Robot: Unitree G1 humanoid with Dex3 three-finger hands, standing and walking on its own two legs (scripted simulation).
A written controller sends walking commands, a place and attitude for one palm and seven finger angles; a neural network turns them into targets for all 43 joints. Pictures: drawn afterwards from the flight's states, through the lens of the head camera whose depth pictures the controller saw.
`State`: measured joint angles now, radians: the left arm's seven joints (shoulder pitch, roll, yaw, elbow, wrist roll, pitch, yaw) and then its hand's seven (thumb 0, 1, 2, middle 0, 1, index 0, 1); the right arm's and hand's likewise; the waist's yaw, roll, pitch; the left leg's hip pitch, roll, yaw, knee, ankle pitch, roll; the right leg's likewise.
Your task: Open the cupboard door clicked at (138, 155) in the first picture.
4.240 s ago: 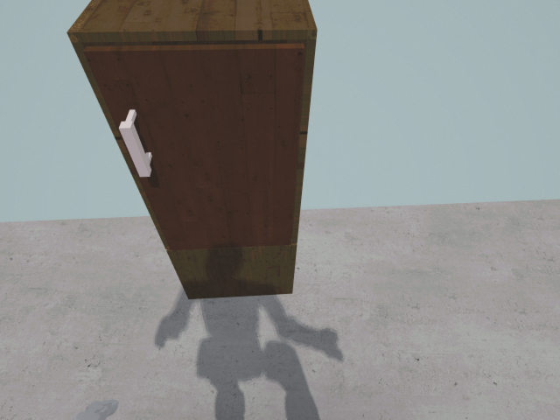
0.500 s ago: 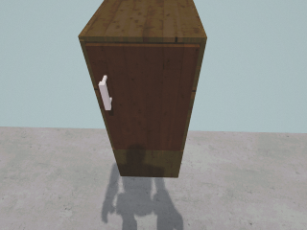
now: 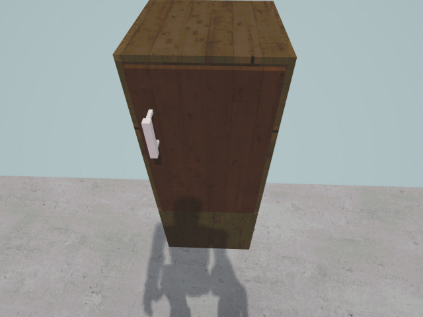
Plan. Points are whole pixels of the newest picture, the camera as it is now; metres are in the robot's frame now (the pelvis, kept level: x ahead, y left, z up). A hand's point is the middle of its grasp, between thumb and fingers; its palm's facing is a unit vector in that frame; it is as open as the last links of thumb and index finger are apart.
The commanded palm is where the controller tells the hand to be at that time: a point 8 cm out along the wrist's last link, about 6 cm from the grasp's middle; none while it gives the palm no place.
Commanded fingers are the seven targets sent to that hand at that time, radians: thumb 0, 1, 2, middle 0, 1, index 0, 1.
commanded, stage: raise the hand with hooked fingers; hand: left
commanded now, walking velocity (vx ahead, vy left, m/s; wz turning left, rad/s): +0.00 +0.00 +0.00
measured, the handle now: (152, 134) +0.54 +0.19 +0.03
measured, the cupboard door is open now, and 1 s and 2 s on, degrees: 0 0 0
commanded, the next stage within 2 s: none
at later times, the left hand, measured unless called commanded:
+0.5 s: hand (146, 278) +0.20 +0.14 -0.03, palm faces -0.03 -1.00 +0.04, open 8.3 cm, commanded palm +0.14 +0.23 -0.04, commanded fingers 0.00 0.41 0.69 -0.23 -0.62 -0.23 -0.62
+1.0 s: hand (107, 256) +0.23 +0.21 +0.00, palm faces +0.08 -1.00 -0.05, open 11.4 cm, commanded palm +0.19 +0.27 +0.00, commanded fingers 0.00 -0.17 0.44 -0.28 -0.99 -0.28 -0.99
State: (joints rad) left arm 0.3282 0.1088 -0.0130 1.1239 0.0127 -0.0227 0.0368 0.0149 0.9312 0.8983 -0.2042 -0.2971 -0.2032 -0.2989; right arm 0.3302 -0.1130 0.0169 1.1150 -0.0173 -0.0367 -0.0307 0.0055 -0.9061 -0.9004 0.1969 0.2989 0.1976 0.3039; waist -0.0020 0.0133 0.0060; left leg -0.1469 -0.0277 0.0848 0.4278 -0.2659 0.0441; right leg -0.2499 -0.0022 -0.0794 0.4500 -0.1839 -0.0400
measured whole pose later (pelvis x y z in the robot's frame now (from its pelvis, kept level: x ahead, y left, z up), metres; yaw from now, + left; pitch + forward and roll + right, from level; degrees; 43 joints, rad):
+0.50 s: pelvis +0.01 -0.01 -0.06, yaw +0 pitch +10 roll +1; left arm 0.44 0.13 0.07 0.10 -0.18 -0.50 -0.25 0.01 0.65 0.78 -0.22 -0.47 -0.22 -0.47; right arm 0.15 -0.27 -0.07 0.49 0.00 -0.24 0.03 0.01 -0.91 -0.90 0.20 0.30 0.20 0.30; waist -0.02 -0.07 -0.12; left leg -0.60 -0.01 0.09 0.95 -0.52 0.04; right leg -0.70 -0.02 -0.08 0.96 -0.43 -0.06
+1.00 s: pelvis +0.01 -0.01 -0.06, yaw +2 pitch +13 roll -1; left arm 0.39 0.27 0.29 -0.03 -0.35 -0.28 -0.30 0.00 0.06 0.54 -0.27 -0.84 -0.27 -0.85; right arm 0.30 -0.21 0.01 0.54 0.04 -0.18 -0.05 0.02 -0.90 -0.90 0.20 0.30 0.20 0.30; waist -0.03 0.03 -0.11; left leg -0.69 0.01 0.04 0.99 -0.53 0.03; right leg -0.76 0.00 -0.12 0.95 -0.42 -0.06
